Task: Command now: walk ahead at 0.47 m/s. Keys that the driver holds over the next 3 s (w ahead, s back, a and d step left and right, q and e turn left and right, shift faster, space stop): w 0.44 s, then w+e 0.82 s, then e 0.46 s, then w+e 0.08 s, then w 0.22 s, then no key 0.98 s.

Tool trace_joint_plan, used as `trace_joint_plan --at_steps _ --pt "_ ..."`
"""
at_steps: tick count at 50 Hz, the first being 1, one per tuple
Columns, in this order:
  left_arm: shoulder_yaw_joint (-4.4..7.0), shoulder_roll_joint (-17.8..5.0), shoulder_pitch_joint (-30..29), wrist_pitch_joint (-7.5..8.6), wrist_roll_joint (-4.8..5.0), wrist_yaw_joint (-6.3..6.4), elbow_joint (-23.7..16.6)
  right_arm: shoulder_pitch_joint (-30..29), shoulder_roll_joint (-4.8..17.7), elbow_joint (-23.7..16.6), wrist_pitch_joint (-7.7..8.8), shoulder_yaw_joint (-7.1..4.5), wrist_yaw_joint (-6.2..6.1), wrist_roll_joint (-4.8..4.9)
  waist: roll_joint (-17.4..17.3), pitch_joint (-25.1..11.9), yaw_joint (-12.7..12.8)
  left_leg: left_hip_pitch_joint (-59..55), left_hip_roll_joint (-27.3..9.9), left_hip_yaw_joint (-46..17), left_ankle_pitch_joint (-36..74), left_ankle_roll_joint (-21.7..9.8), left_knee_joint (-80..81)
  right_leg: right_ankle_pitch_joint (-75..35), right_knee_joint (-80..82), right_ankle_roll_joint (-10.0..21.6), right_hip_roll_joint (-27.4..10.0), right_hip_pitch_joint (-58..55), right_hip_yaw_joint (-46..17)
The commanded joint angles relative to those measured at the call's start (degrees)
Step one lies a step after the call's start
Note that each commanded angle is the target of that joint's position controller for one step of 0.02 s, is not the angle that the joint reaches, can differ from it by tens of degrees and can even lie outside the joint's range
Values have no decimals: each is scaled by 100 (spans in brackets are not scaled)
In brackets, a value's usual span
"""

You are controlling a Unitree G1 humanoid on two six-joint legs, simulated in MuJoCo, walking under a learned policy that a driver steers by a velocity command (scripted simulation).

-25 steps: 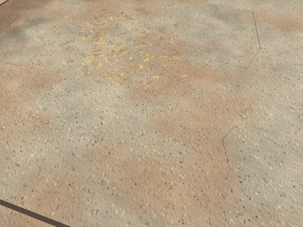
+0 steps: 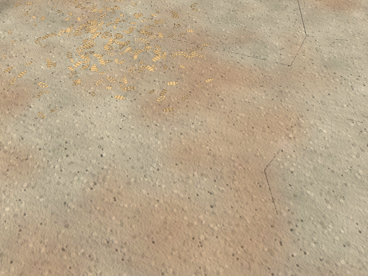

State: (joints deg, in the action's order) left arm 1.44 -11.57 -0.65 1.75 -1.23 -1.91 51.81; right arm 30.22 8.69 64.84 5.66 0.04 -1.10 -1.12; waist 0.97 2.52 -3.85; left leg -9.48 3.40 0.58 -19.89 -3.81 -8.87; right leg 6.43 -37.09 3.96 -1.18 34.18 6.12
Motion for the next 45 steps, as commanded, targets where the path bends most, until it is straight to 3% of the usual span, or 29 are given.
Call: trace_joint_plan --at_steps 1,2,3,4,5,6,7,8,10,12,15,20,25,28,29,30,31,32,33,34,35,36,38,41,45 --pt "140 -517 342 110 26 104 -226 10 986 -124 57 -169 -45 5 -728 96 587 533 -1472 -295 6099 -484 -1018 122 368 318 424 -1220 180" --pt "222 -648 1151 157 39 150 33 -69 1052 -137 35 -194 -45 5 -674 -334 916 513 -1414 -212 6408 -409 -1943 123 590 435 552 -2019 165" --pt "311 -790 2050 206 -4 207 323 -170 1078 -173 20 -203 -31 30 -567 -772 1298 1069 -1241 -91 5687 -329 -3104 -11 902 558 366 -3222 -20" --pt "444 -1278 2927 231 -147 258 471 -31 799 -322 13 -140 2 39 74 -1437 1452 2170 -889 105 3344 -285 -4858 1080 998 796 -1016 -4499 -1577" --pt "492 -1545 2809 191 -187 195 432 624 250 -329 -20 -99 69 173 1159 -1818 943 4039 207 4 -1053 -114 -6854 1425 1900 1622 -2348 -5366 -4559" --pt "466 -1280 2232 164 46 141 392 82 781 -397 -48 -228 63 36 353 -1194 829 4477 -186 -520 -532 -243 -7103 2150 2335 1491 -2044 -4644 -4524" --pt "357 -882 1639 194 97 122 277 -481 835 -589 -26 -264 94 1 148 -402 647 4566 -461 -439 86 -267 -6822 2010 2494 1315 -1869 -3742 -3572" --pt "284 -589 1425 258 66 101 280 -734 745 -641 -8 -263 108 -8 -107 -46 519 4349 -635 -403 388 -259 -6537 1231 2667 1181 -1609 -3082 -2957" --pt "169 -268 1506 350 40 150 440 -666 551 -629 -131 -257 168 -107 4 28 216 3805 -827 -379 507 -154 -6062 273 2802 920 -1197 -2416 -2081" --pt "157 -327 1871 439 39 177 601 -708 436 -669 -234 -261 215 -121 66 31 141 3779 -846 -250 531 -55 -5783 -432 2848 909 -1086 -2331 -1696" --pt "170 -521 2230 465 53 194 697 -1448 495 -948 -330 -274 254 -134 106 255 206 4398 -966 -39 1024 98 -5204 -648 3050 870 -957 -2425 -1327" --pt "101 -464 2773 452 69 204 789 -2738 443 -1396 -312 -209 294 -33 178 382 532 4562 -829 310 1957 237 -3538 -1711 3018 622 -722 -2831 -876" --pt "85 -518 3292 405 10 282 963 -3493 516 -1698 -263 -192 272 -13 252 404 773 4620 -593 393 1901 124 -2663 -2560 2630 701 -959 -3825 -1070" --pt "132 -688 3019 368 -45 327 903 -3181 681 -1722 -157 -250 231 7 307 231 478 3976 -377 341 1248 -51 -2248 -3732 1975 688 -1064 -4098 -1166" --pt "153 -752 2907 369 -43 319 876 -2670 784 -1578 -114 -303 187 9 360 -18 268 3270 -205 387 1066 -133 -2081 -4300 1454 614 -1001 -4019 -1156" --pt "156 -763 2776 366 0 288 844 -1771 929 -1306 -50 -383 128 -20 231 -485 -129 2082 -159 402 1356 -260 -1673 -4184 490 508 -801 -3690 -1024" --pt "115 -621 2692 390 83 257 693 -803 1308 -1126 11 -509 46 -169 -39 -1147 -480 505 -1039 -465 1115 -493 -1628 -2695 -893 416 -545 -2587 -915" --pt "-14 69 3363 360 347 237 548 -353 1906 -1145 -17 -666 32 -314 -1232 -2072 -238 -1238 -2860 -2976 771 -1164 -1385 1114 -3032 136 373 -558 -381" --pt "166 -555 3204 298 196 288 595 -695 1612 -1225 -113 -632 89 -129 -718 -2032 -183 -769 -2934 -3748 490 -1249 -870 2197 -3719 229 358 -91 -862" --pt "230 -602 2734 260 123 281 484 -1313 1208 -1309 -123 -519 104 -57 -415 -1072 79 124 -2694 -2815 153 -1044 -689 1704 -3755 247 30 110 -962" --pt "213 -441 2449 254 87 245 412 -1677 881 -1354 -84 -442 122 -36 -249 -489 180 930 -2432 -2083 380 -858 -398 1324 -3498 228 -183 43 -943" --pt "234 -344 2346 203 35 205 400 -1781 733 -1331 -45 -402 103 -41 -340 -204 299 1414 -2178 -1524 628 -650 -228 1141 -3282 210 -315 -113 -926" --pt "254 -189 2433 37 -65 110 373 -1629 567 -1189 34 -352 51 0 -521 -66 517 1903 -1925 -776 1202 -460 -70 978 -3105 123 -411 -386 -856" --pt "265 -112 2008 -99 -69 27 131 -1320 709 -1079 157 -392 43 40 -492 17 584 1876 -1865 -157 1795 -455 80 502 -2960 46 -497 36 -747" --pt "240 -159 1116 -127 -53 -59 -254 -1038 726 -1005 178 -381 41 1 -481 235 484 1733 -1685 532 2291 -419 136 -346 -1991 -41 -511 487 -552"
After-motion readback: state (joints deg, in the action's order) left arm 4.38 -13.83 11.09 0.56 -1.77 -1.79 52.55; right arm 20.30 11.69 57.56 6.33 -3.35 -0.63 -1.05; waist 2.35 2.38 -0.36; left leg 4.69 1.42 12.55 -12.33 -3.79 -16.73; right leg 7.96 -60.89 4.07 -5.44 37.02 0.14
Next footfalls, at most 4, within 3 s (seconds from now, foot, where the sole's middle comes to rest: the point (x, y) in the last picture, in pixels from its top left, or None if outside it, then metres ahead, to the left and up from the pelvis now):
0.06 right None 0.21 -0.08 -0.77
0.62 left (156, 255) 0.53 0.08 -0.77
1.16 right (216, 196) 0.75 -0.16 -0.77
1.70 left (209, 142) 1.03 -0.16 -0.77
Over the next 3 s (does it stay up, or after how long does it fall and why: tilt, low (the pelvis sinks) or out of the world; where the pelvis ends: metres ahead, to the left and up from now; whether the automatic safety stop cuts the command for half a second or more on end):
stays up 0.97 -0.26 0.01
